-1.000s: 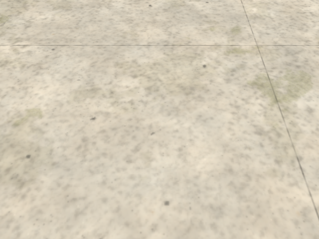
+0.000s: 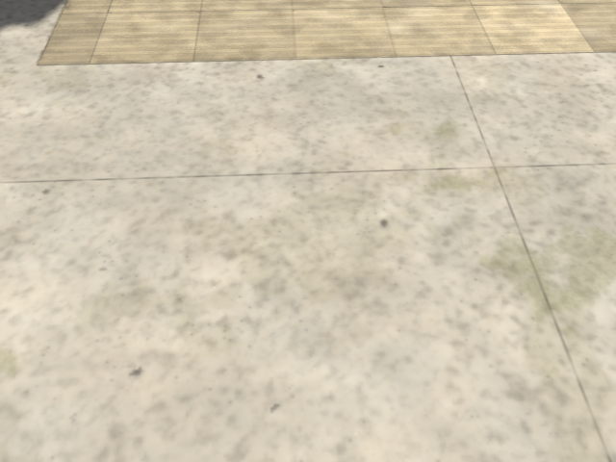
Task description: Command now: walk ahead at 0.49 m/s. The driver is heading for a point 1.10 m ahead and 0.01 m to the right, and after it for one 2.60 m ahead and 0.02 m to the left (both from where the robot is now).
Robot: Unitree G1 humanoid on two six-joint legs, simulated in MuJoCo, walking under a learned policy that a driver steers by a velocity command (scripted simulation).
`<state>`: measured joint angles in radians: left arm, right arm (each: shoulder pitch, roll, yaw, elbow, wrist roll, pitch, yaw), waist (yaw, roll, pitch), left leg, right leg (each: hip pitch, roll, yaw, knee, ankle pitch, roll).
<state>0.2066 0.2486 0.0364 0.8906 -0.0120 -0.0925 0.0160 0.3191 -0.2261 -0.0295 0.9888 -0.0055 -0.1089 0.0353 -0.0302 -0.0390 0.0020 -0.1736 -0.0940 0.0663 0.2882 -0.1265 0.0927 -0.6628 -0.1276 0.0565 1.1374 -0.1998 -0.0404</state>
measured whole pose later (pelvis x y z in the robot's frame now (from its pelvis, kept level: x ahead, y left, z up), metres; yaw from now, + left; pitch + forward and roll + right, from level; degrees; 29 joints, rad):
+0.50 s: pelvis +0.28 -0.08 +0.00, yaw +1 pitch +1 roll +0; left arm 0.29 0.23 0.04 0.92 0.00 -0.11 -0.03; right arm 0.23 -0.28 -0.04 0.93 0.02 -0.09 0.00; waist 0.02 0.04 0.00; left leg -0.59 0.10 -0.03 1.11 -0.23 0.05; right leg -0.22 0.04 -0.06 0.33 -0.15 -0.07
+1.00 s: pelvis +0.53 -0.01 -0.01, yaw +1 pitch +2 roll +0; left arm 0.28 0.26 0.05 0.96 -0.01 -0.08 0.02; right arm 0.13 -0.24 -0.04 0.90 -0.01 -0.10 0.03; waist 0.01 -0.03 0.05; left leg -0.38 -0.03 0.07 0.46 -0.12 0.07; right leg -0.42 -0.02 0.04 1.19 -0.46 0.01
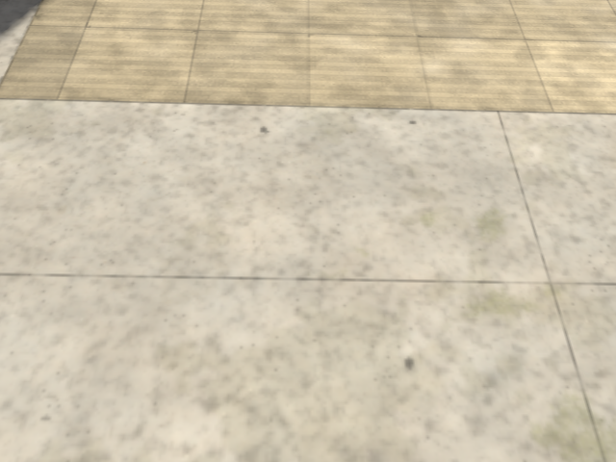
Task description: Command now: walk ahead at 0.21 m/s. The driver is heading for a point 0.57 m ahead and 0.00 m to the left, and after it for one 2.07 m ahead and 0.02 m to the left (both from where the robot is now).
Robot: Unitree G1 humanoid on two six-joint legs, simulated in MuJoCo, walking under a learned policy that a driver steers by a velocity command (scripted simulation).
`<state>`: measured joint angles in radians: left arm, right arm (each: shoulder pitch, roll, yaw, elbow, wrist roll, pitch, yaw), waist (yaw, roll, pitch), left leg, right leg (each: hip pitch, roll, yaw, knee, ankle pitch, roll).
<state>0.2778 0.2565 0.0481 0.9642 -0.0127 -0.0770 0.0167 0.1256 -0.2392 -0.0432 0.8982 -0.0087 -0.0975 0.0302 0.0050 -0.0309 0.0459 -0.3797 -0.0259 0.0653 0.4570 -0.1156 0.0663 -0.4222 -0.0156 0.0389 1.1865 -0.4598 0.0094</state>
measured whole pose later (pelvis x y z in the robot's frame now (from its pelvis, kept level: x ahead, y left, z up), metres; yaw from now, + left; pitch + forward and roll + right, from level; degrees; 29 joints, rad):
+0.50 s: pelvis +0.09 -0.02 +0.00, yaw +0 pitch +0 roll +1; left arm 0.19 0.20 0.06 1.03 0.00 -0.02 0.04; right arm 0.18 -0.21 -0.03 1.03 -0.01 -0.02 -0.02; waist -0.01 0.01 0.02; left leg -0.20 -0.02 0.06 0.47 -0.26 0.03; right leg -0.26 -0.03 0.01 0.50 -0.23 0.02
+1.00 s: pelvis +0.21 -0.07 +0.01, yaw +0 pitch +0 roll +1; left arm 0.38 0.18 0.05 1.08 0.00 -0.10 -0.01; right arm 0.17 -0.26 -0.07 1.01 0.03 -0.09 0.01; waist 0.03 0.02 -0.01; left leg -0.54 0.07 0.02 1.07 -0.25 0.06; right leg -0.07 0.02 -0.06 0.33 -0.26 -0.05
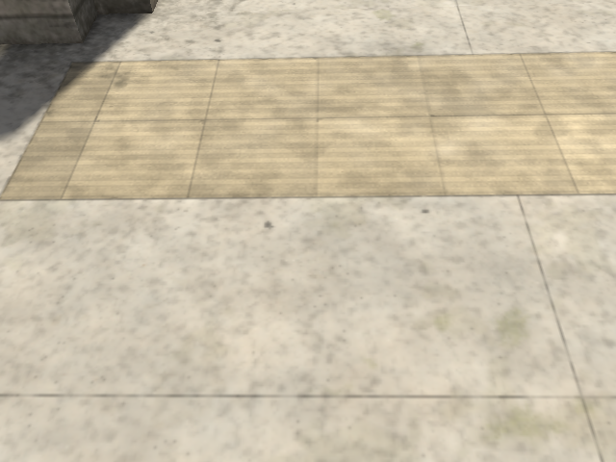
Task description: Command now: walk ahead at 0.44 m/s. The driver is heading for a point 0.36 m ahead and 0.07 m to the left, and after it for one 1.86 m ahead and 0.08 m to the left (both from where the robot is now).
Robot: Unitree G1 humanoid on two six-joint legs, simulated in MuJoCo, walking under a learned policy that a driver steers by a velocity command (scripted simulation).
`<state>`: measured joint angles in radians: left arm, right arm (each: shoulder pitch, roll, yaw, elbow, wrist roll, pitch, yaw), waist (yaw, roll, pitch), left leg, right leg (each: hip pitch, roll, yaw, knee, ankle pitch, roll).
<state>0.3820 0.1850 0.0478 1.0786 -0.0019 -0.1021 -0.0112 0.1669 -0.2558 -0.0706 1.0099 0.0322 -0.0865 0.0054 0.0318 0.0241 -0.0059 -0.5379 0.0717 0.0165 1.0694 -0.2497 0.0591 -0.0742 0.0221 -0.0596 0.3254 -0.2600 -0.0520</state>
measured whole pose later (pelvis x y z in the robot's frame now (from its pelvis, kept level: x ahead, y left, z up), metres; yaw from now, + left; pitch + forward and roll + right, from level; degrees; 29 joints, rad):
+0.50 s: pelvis +0.27 +0.07 -0.01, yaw +0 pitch +0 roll +1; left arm 0.22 0.25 0.08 0.98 -0.03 -0.10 0.02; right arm 0.22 -0.23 -0.06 1.03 0.00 -0.10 0.04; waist -0.02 -0.04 0.03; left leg -0.24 -0.06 0.08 0.37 -0.14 0.08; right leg -0.55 -0.12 0.03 1.17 -0.28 -0.06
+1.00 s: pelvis +0.56 +0.01 -0.01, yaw +0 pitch +1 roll +0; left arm 0.14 0.24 0.06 0.92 0.00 -0.10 -0.03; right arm 0.29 -0.25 -0.05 1.03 0.03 -0.10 0.00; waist -0.01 0.02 0.04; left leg -0.37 0.04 -0.03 1.20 -0.39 0.05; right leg -0.38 0.02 -0.07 0.49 -0.14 -0.06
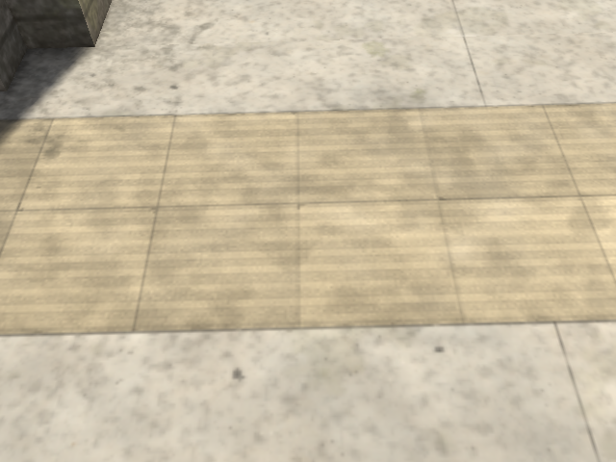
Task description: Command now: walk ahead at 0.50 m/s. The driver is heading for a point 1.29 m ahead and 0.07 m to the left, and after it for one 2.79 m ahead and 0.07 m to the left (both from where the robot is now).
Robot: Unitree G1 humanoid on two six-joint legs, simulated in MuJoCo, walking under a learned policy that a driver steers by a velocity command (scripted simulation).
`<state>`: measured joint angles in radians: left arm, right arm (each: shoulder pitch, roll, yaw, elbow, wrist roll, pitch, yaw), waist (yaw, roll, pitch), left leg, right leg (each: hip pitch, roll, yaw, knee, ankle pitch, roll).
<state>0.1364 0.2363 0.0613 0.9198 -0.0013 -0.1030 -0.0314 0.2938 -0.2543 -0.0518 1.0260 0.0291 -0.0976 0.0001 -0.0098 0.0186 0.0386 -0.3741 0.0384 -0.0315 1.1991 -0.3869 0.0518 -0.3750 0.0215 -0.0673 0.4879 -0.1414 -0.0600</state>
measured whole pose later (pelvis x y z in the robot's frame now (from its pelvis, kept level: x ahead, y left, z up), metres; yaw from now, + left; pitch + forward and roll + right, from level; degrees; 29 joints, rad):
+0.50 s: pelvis +0.29 +0.06 -0.01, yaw +0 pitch +2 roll -1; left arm 0.35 0.25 0.06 1.03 -0.02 -0.08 0.00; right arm 0.05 -0.24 -0.07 0.91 0.01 -0.10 0.03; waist 0.03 -0.01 0.03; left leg -0.47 0.00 0.05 0.57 -0.15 0.07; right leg -0.19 0.00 0.03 0.98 -0.50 -0.02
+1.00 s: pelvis +0.57 +0.03 -0.01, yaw +0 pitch +2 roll +1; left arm -0.01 0.23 0.05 0.86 -0.01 -0.10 -0.04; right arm 0.40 -0.25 -0.07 1.05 0.01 -0.05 -0.01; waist -0.06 -0.01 0.02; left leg 0.06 0.01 0.05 0.42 -0.47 0.00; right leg -0.50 -0.02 -0.05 0.51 -0.05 -0.07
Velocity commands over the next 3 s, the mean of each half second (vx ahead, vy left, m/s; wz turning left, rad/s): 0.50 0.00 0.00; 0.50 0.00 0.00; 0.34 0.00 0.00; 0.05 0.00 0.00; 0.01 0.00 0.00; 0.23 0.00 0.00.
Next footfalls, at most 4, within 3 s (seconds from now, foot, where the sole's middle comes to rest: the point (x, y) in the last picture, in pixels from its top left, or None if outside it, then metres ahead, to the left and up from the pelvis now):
0.44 left None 0.42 0.15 -0.77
0.98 right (361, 341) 0.74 -0.08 -0.77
1.46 left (271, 267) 0.96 0.14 -0.77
1.74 right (367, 292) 0.88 -0.11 -0.77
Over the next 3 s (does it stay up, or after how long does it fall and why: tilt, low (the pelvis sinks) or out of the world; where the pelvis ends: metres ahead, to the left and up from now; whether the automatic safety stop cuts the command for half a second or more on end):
stays up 0.99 0.05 0.01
